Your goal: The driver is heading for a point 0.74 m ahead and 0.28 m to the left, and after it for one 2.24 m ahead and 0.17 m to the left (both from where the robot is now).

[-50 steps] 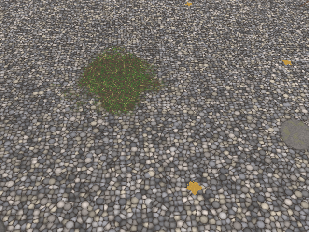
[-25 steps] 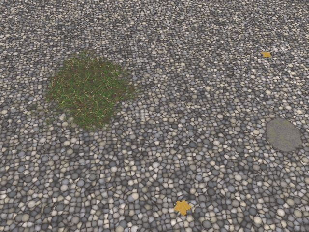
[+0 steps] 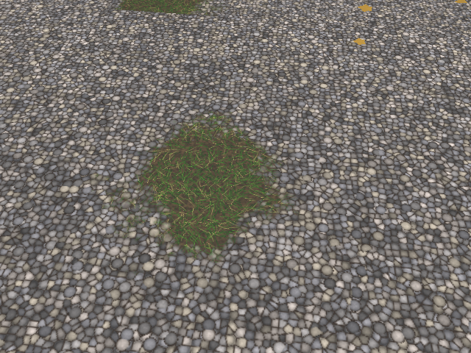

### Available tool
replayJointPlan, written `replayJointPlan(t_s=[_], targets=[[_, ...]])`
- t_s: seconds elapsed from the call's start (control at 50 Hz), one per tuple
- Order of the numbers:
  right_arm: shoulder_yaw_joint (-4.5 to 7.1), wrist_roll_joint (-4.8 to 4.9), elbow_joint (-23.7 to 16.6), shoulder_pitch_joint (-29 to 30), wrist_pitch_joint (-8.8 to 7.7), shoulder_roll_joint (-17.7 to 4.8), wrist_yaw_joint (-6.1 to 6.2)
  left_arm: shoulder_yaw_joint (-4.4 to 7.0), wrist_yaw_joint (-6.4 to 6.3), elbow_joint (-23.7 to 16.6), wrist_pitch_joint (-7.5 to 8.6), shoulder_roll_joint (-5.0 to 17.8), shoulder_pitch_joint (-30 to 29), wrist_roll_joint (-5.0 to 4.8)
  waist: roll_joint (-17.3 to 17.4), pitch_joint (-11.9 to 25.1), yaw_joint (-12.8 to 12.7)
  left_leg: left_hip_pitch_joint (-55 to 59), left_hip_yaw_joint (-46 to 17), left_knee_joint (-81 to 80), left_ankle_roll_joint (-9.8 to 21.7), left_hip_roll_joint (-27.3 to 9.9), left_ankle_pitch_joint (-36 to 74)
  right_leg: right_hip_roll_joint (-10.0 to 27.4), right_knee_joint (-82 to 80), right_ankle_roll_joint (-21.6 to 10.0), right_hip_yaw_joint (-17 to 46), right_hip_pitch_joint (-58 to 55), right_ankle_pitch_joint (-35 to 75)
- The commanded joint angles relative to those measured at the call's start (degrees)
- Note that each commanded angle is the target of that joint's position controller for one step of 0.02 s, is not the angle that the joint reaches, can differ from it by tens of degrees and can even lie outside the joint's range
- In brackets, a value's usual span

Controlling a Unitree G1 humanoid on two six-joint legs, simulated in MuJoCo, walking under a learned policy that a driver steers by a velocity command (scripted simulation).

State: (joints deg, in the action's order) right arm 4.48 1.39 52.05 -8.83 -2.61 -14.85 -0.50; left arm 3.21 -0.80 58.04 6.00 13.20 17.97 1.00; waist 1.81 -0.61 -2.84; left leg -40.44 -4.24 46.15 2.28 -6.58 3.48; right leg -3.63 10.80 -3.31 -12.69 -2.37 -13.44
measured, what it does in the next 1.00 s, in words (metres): walks ahead, turning left: left foot, then right foot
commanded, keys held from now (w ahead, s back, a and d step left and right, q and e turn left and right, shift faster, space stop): w+q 1.00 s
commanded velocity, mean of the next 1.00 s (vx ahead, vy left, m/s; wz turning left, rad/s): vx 0.50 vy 0.00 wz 0.57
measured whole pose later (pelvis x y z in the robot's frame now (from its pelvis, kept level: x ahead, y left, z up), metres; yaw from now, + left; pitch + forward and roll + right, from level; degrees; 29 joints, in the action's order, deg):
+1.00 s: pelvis +0.56 +0.11 +0.00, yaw +35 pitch +2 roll -2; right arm 4.5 1.5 37.4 -9.4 -1.3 -17.6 -0.5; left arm 4.4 0.3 49.4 5.6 16.0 17.8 0.2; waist 2.6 -1.9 -4.2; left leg -40.2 -3.4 52.2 0.2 -6.2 -6.6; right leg -0.9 14.9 -1.2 -8.6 3.9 -12.5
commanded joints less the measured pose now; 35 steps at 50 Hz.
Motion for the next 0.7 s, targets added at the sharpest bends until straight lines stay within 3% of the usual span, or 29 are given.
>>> replayJointPlan(t_s=[0.02,0.08,0.12,0.16,0.18,0.2,0.22,0.24,0.26,0.28,0.3,0.32,0.36,0.4,0.46,0.5,0.54,0.6,0.64,0.66,0.68,0.7], targets=[[-0.54,-0.21,-5.8,7.5,-0.71,-1.1,-1.27,1.65,-0.77,-2.6,-0.15,9.0,0.9,-0.47,-2.4,-6.2,-1.1,-3.2,3.3,-5.4,0.4,-0.1,1.6,18.1,-4.6,-4.5,3.4,0.7,20.7],[-0.95,-0.01,-8.9,11.2,-0.75,-0.7,-2.62,2.06,-0.80,-2.4,-1.71,9.9,2.8,-0.99,-2.7,-6.6,-1.5,-4.9,6.6,-8.7,1.6,1.2,-3.9,20.0,-0.2,-4.6,1.3,-6.0,29.5],[-0.43,0.16,-10.2,10.3,-0.63,-2.0,-3.38,2.45,-1.10,-3.5,-2.51,11.5,1.2,-1.24,-4.8,-4.2,0.5,1.4,10.3,-9.7,3.3,4.3,-8.9,20.2,5.6,-3.9,-0.7,-7.0,46.8],[1.14,0.46,-9.8,3.3,-0.26,-5.1,-3.53,2.94,-1.56,-4.6,-3.31,13.2,-0.5,-1.46,-7.7,1.0,5.4,12.5,12.8,-8.9,5.8,8.5,-14.2,20.1,17.4,-2.9,-1.5,-6.4,63.2],[2.76,0.64,-8.3,-4.5,-0.20,-8.2,-3.11,3.00,-1.62,-5.3,-3.55,13.7,-1.9,-1.74,-7.6,5.2,9.8,23.8,12.3,-12.3,7.8,10.4,-12.5,18.9,28.1,-1.7,-1.9,-2.5,62.0],[4.79,0.48,-6.1,-13.8,0.24,-12.4,-1.85,2.77,-1.55,-6.2,-3.11,13.4,-2.7,-1.59,-3.8,9.9,14.3,40.7,4.5,-16.6,10.7,7.5,-11.7,16.3,44.1,0.8,-1.8,9.5,46.7],[5.63,0.52,-5.8,-14.2,0.29,-17.7,-1.03,0.08,-0.17,-8.9,-1.36,3.6,2.2,0.26,11.7,13.5,7.4,60.8,-25.8,-18.5,20.6,-7.7,-16.2,4.4,65.4,4.4,1.8,37.1,-12.7],[4.39,-0.60,-7.2,-15.7,-0.54,-14.9,-1.11,0.10,0.79,-11.0,1.71,6.2,-2.1,-2.09,6.9,21.2,9.4,65.9,-44.6,-28.1,24.8,-13.2,-21.3,0.6,73.6,3.5,16.5,45.5,-20.9],[3.44,-1.10,-7.1,-14.1,-1.26,-11.3,-1.10,0.90,1.35,-13.0,3.32,9.1,-8.7,-4.13,3.7,13.9,10.6,61.8,-36.3,-30.0,21.0,-11.4,-17.6,4.2,71.9,1.6,18.9,50.7,-15.5],[2.76,-0.64,-7.8,-9.8,-1.86,-8.8,-1.19,0.80,1.22,-13.2,3.90,9.0,-9.3,-3.92,-0.8,8.5,7.7,53.0,-28.0,-30.0,18.6,-8.9,-12.5,7.1,66.1,0.8,18.6,49.0,-10.1],[2.18,-0.46,-8.8,-5.4,-2.10,-6.9,-1.31,1.26,0.75,-12.3,3.70,9.2,-8.8,-2.49,-3.5,5.1,5.0,44.4,-22.3,-30.7,16.9,-6.4,-6.7,8.9,60.8,1.4,18.1,44.8,-7.7],[1.63,-0.86,-9.8,-3.2,-2.26,-5.7,-1.08,1.82,0.65,-12.1,2.85,10.0,-7.3,-1.69,-2.9,4.2,2.9,38.8,-18.9,-31.8,16.2,-4.8,-2.5,10.1,57.7,2.1,18.4,40.4,-6.0],[1.66,-0.64,-10.3,-2.8,-2.28,-6.8,-0.52,2.03,0.60,-12.7,1.23,9.2,-6.4,-0.79,-2.4,2.8,1.2,32.8,-16.1,-33.6,16.1,-3.3,1.5,10.6,52.4,4.2,17.5,37.1,-4.6],[2.16,-0.56,-10.1,-4.5,-2.29,-9.0,0.37,1.58,0.28,-14.2,0.39,7.7,-9.7,-0.09,-1.7,1.2,1.7,28.5,-12.7,-34.5,15.7,-1.8,4.7,10.0,45.4,6.3,15.9,37.2,-0.1],[2.48,-0.27,-9.8,-7.2,-1.66,-10.0,1.31,0.83,0.35,-16.5,0.33,6.0,-16.8,-0.18,0.8,0.0,4.4,25.4,-8.8,-33.5,12.4,2.1,1.3,7.2,30.6,7.2,14.8,34.7,12.2],[2.48,-0.19,-9.5,-9.1,-1.27,-9.9,1.36,0.47,0.77,-17.8,0.57,5.5,-20.5,-0.71,2.3,0.0,6.3,24.7,-8.9,-32.7,10.5,2.9,-3.0,5.1,23.3,7.0,14.2,31.6,18.5],[2.43,0.03,-8.8,-10.9,-1.03,-9.8,1.33,0.62,1.14,-19.2,0.82,6.4,-22.8,-1.34,3.4,0.1,7.3,26.5,-11.6,-31.1,9.8,1.8,-6.0,4.2,20.1,6.5,15.1,30.5,19.8],[2.28,0.12,-8.8,-11.8,-0.50,-9.2,1.76,1.32,1.88,-20.0,1.69,8.8,-23.0,-1.56,4.4,0.7,6.6,32.8,-17.0,-25.8,9.0,-0.7,-7.9,4.0,16.4,4.9,17.1,30.2,14.8],[2.31,-0.17,-9.5,-10.6,-0.12,-9.2,2.03,1.98,2.05,-19.1,2.42,10.2,-18.6,-1.60,6.3,1.7,3.8,34.2,-19.3,-21.5,8.1,-1.1,-4.8,3.7,14.8,3.0,16.4,25.1,10.5],[1.77,-0.34,-10.2,-9.7,-0.11,-7.8,1.93,2.82,1.79,-17.7,2.75,11.7,-12.8,-1.13,5.9,4.9,0.8,32.8,-18.0,-15.7,6.5,1.5,-1.3,4.3,13.3,1.2,16.1,16.4,11.0],[0.56,-1.06,-11.5,-9.1,-0.31,-4.8,1.61,3.65,1.37,-16.8,2.91,14.5,-4.0,-0.10,1.6,12.7,-3.1,26.2,-13.9,-1.1,4.4,4.9,-6.1,12.6,15.3,-2.4,23.5,1.6,8.9],[-0.65,0.25,-12.8,-17.8,-0.94,-0.7,1.50,4.83,1.23,-15.1,2.15,19.4,2.4,0.66,-16.4,20.9,-0.1,5.5,-6.2,18.5,0.0,13.5,-33.1,26.7,11.8,-12.2,49.1,-19.4,0.6]])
